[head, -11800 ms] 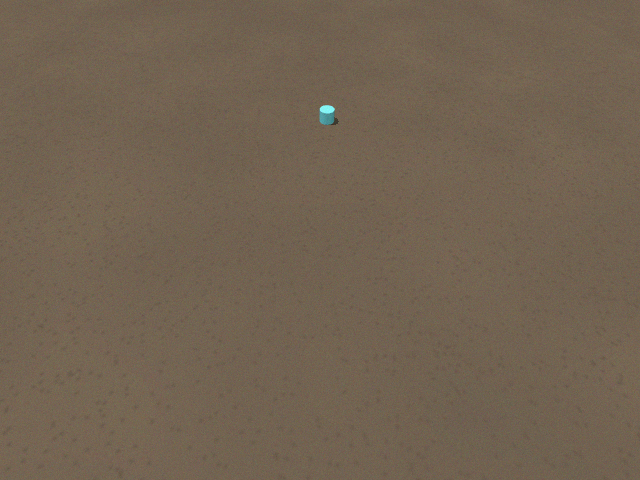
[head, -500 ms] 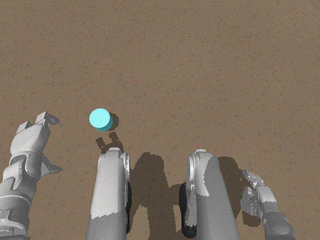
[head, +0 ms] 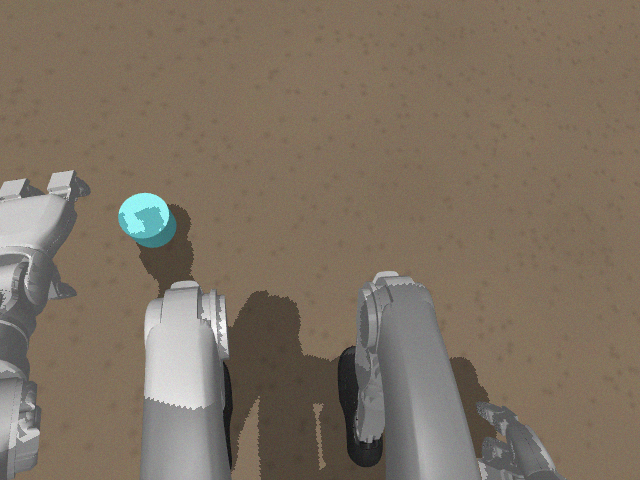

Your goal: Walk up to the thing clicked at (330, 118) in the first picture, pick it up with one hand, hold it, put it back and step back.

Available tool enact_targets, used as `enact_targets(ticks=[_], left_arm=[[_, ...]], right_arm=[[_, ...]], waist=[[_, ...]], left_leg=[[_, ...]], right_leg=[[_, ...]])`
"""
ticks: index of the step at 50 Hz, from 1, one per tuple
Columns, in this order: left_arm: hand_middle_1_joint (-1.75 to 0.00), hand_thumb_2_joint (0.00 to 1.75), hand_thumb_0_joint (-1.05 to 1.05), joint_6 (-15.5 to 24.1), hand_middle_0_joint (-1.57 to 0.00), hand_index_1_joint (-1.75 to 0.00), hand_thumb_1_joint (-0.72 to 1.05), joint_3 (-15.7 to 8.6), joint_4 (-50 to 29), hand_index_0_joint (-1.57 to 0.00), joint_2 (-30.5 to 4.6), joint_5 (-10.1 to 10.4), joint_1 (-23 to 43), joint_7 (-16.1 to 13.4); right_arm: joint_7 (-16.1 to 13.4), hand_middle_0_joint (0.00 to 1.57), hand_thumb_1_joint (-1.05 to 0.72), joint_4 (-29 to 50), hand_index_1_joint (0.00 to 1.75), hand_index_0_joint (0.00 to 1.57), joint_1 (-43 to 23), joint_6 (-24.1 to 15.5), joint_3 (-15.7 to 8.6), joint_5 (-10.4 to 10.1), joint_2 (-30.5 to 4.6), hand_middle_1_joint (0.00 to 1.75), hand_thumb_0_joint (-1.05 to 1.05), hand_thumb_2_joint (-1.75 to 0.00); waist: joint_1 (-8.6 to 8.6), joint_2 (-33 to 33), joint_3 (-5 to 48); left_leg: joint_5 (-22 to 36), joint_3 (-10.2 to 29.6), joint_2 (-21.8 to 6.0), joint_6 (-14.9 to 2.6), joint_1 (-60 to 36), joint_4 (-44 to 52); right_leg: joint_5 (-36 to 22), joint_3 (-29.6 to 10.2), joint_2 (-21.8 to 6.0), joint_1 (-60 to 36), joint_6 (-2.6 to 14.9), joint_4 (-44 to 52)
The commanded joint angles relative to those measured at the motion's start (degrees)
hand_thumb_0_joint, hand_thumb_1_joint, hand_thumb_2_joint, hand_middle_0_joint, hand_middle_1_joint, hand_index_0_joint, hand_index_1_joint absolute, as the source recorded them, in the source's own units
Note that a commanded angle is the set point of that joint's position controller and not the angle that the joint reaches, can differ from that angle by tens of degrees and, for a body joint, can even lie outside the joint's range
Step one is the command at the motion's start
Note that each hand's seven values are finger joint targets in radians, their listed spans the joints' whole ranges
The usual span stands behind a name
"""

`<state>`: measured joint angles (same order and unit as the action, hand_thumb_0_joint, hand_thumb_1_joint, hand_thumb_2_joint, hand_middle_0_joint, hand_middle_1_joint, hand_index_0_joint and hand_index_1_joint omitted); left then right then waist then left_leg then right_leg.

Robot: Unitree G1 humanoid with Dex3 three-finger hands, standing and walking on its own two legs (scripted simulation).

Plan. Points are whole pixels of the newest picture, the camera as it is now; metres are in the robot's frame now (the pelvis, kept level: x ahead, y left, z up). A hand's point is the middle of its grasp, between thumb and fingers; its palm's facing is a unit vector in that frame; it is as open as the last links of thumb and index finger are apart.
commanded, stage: rise first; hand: left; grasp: from above
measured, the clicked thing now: (149, 221) +0.48 +0.26 -0.33
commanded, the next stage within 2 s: approach in 0.94 s
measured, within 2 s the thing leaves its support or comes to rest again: neither
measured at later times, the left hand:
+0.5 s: hand (81, 236) +0.41 +0.31 -0.19, palm faces -0.44 -0.07 -0.90, open 14.1 cm
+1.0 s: hand (94, 232) +0.42 +0.30 -0.21, palm faces -0.45 -0.08 -0.89, open 14.1 cm
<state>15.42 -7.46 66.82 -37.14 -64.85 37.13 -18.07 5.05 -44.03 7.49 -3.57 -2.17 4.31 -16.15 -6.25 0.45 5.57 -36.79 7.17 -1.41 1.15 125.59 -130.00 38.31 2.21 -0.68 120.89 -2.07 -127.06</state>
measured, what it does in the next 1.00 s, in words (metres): stands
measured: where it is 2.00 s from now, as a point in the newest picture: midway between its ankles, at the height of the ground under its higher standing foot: (289, 433)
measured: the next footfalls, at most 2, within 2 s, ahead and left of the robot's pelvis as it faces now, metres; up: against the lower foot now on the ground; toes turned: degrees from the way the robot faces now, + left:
none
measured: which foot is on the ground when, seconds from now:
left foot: down 0.00-1.00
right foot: down 0.00-1.00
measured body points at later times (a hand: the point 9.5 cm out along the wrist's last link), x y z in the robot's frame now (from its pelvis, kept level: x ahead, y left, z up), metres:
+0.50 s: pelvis +0.01 +0.00 -0.03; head +0.23 +0.05 +0.36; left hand +0.43 +0.31 -0.14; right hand +0.10 -0.28 -0.15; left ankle +0.09 +0.13 -0.34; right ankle +0.10 -0.13 -0.34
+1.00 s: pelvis +0.01 +0.00 -0.04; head +0.24 +0.05 +0.34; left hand +0.44 +0.30 -0.16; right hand +0.09 -0.28 -0.16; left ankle +0.09 +0.13 -0.34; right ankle +0.10 -0.13 -0.34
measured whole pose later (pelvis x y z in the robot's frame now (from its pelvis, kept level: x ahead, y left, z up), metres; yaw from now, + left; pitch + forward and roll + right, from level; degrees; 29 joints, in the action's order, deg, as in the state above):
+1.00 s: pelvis +0.01 +0.00 -0.04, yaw -1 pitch +33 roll -6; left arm 15.6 -8.6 78.9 -39.4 -72.3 45.3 -25.8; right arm 7.5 -46.1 5.4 -3.2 -0.7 9.1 -15.1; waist -9.4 1.3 3.3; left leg -39.4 8.7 -1.4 2.1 131.9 -138.3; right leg 40.3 2.5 0.3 127.7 -2.2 -135.1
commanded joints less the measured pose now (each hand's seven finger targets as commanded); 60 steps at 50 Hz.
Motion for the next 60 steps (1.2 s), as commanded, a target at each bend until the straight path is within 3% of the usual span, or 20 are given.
enact_targets(ticks=[1,10,21,28,33,34,39,40,42,49,51,52,53,55,56,60], left_arm=[[-0.97,1.04,0.00,-0.62,-0.06,-0.98,-0.57,-2.86,-5.78,-0.05,-16.10,-1.62,15.62,-4.09],[-0.95,1.01,0.00,-0.44,-0.09,-0.96,-0.55,-1.40,-3.32,-0.08,-15.26,-4.29,18.14,-5.37],[-0.99,1.00,0.00,1.63,-0.08,-0.99,-0.54,-2.96,0.94,-0.08,-16.98,-6.87,19.91,-8.21],[-0.99,1.01,0.00,0.44,-0.07,-0.99,-0.55,-3.24,2.56,-0.07,-16.81,-7.00,20.56,-9.97],[-0.99,1.02,0.00,0.23,-0.07,-1.00,-0.56,-2.74,3.26,-0.07,-17.47,-6.77,21.75,-9.87],[-0.99,1.01,0.00,0.25,-0.08,-0.99,-0.55,-3.73,2.79,-0.08,-18.06,-6.42,22.34,-10.00],[-1.00,1.01,0.00,-0.32,-0.08,-1.00,-0.55,-3.49,4.04,-0.08,-17.48,-6.39,21.15,-9.96],[-0.99,1.00,0.00,-0.23,-0.08,-0.99,-0.54,-3.36,4.58,-0.08,-17.53,-6.50,21.95,-9.92],[-1.00,1.00,0.00,-0.26,-0.07,-1.00,-0.55,-3.69,5.27,-0.07,-18.02,-6.59,21.29,-9.93],[-1.00,1.01,0.00,0.29,-0.08,-1.01,-0.55,-2.82,5.44,-0.08,-16.80,-7.00,21.88,-10.14],[-0.99,0.99,0.00,0.57,-0.09,-0.99,-0.53,-3.86,4.96,-0.09,-18.46,-7.01,22.55,-10.55],[-0.94,1.07,0.00,0.50,-0.09,-0.99,-0.61,-3.38,5.62,-0.04,-17.54,-7.05,21.90,-10.60],[-1.02,1.01,0.00,0.49,-0.07,-1.02,-0.56,-2.35,5.48,-0.06,-16.11,-7.08,22.20,-10.61],[-1.03,1.00,0.00,0.51,-0.07,-1.02,-0.55,-1.32,4.45,-0.07,-14.93,-7.26,25.09,-11.15],[-1.02,1.01,0.00,0.30,-0.07,-1.02,-0.56,-0.27,4.81,-0.06,-13.75,-7.26,25.04,-11.39],[-1.05,1.00,0.00,-0.31,-0.06,-1.04,-0.55,3.72,5.36,-0.07,-10.36,-7.69,31.75,-12.49]], right_arm=[[-0.05,0.20,-0.90,2.29,0.30,0.20,7.47,-0.56,-4.00,0.91,-11.90,0.30,0.00,-0.90],[0.66,0.20,-0.90,1.40,0.30,0.20,7.66,-0.08,-3.72,2.04,-11.45,0.30,0.00,-0.90],[1.41,0.20,-0.90,0.67,0.30,0.20,7.21,0.54,-3.16,3.50,-11.45,0.30,0.00,-0.90],[1.51,0.20,-0.90,0.25,0.30,0.20,7.21,0.36,-3.05,4.09,-11.50,0.30,0.00,-0.90],[1.45,0.20,-0.90,-0.08,0.30,0.20,7.21,0.10,-3.04,4.33,-11.20,0.30,0.00,-0.90],[1.42,0.20,-0.90,-0.08,0.30,0.20,7.53,0.06,-3.20,4.42,-11.46,0.30,0.00,-0.90],[1.54,0.20,-0.90,-0.55,0.30,0.20,7.79,0.00,-2.98,4.53,-11.44,0.30,0.00,-0.90],[1.60,0.20,-0.90,-0.57,0.30,0.20,7.93,-0.07,-2.89,4.73,-11.78,0.30,0.00,-0.90],[1.69,0.20,-0.90,-0.65,0.30,0.20,7.80,-0.07,-2.75,4.76,-11.85,0.30,0.00,-0.90],[2.05,0.20,-0.90,-0.67,0.30,0.20,7.97,0.08,-2.41,4.92,-12.00,0.30,0.00,-0.90],[2.01,0.20,-0.90,-0.62,0.30,0.20,8.08,0.19,-2.54,4.86,-12.45,0.30,0.00,-0.90],[2.10,0.20,-0.91,-0.62,0.30,0.20,7.95,0.14,-2.48,4.87,-12.16,0.30,0.00,-0.90],[2.12,0.20,-0.90,-0.61,0.30,0.20,7.79,0.11,-2.41,5.10,-12.01,0.30,0.00,-0.90],[2.18,0.20,-0.90,-0.87,0.30,0.20,8.25,-0.12,-2.43,5.10,-12.36,0.30,0.00,-0.90],[2.12,0.20,-0.90,-0.90,0.30,0.20,8.27,-0.22,-2.53,4.94,-12.28,0.30,0.00,-0.90],[2.15,0.20,-0.91,-1.77,0.30,0.20,9.87,-0.96,-2.05,5.21,-12.44,0.30,0.00,-0.90]], waist=[[0.85,-13.07,35.99],[-0.10,-12.15,35.89],[-0.99,-11.17,35.50],[-1.48,-12.22,35.49],[-1.82,-10.77,35.66],[-1.98,-10.20,36.02],[-1.67,-10.68,35.75],[-2.41,-11.38,35.24],[-1.86,-10.85,35.05],[-2.73,-12.16,34.64],[-2.72,-11.69,35.35],[-2.68,-12.09,34.48],[-3.12,-12.41,34.47],[-4.48,-13.57,34.27],[-4.35,-13.30,34.35],[-7.84,-13.87,33.60]], left_leg=[[4.15,-5.15,1.35,-2.17,-30.27,14.60],[4.54,-5.19,1.37,-2.52,-27.79,11.86],[6.05,-5.54,1.42,-2.81,-24.70,8.51],[5.63,-5.86,1.38,-2.84,-24.37,7.66],[4.48,-5.97,1.46,-3.08,-21.94,6.45],[4.57,-5.86,1.50,-3.12,-21.99,6.39],[6.44,-6.26,1.47,-3.07,-22.32,5.56],[5.77,-6.05,1.50,-3.07,-21.89,5.67],[5.70,-6.07,1.42,-3.10,-21.32,5.43],[6.03,-5.53,1.50,-2.87,-22.40,5.69],[5.77,-5.34,1.49,-2.89,-21.77,5.49],[5.60,-5.40,1.52,-2.85,-22.02,5.53],[5.85,-5.52,1.44,-2.86,-22.15,5.44],[5.31,-5.23,1.39,-2.82,-22.27,5.57],[5.33,-5.24,1.30,-2.65,-22.66,5.52],[6.04,-4.73,1.00,-2.65,-22.88,4.52]], right_leg=[[-5.97,5.06,1.85,-11.50,3.98,13.19],[-6.52,5.30,2.20,-10.77,3.83,11.38],[-7.98,5.48,2.59,-9.89,3.72,8.70],[-7.90,5.38,2.44,-9.04,3.59,8.00],[-7.35,5.04,2.60,-10.08,3.65,8.41],[-7.31,5.02,2.54,-9.91,3.62,8.18],[-9.59,4.72,2.51,-11.07,3.54,8.03],[-8.75,5.13,2.56,-10.06,3.56,7.40],[-8.85,5.12,2.61,-10.41,3.61,7.67],[-9.26,5.82,2.83,-9.67,3.64,6.88],[-8.85,5.83,2.80,-9.53,3.68,6.72],[-8.71,5.79,2.69,-9.09,3.73,6.45],[-9.09,5.82,2.79,-9.03,3.56,6.73],[-8.77,6.15,2.81,-8.16,3.45,6.68],[-8.85,6.02,2.84,-7.64,3.68,6.88],[-10.22,6.45,2.96,-6.56,3.46,6.71]])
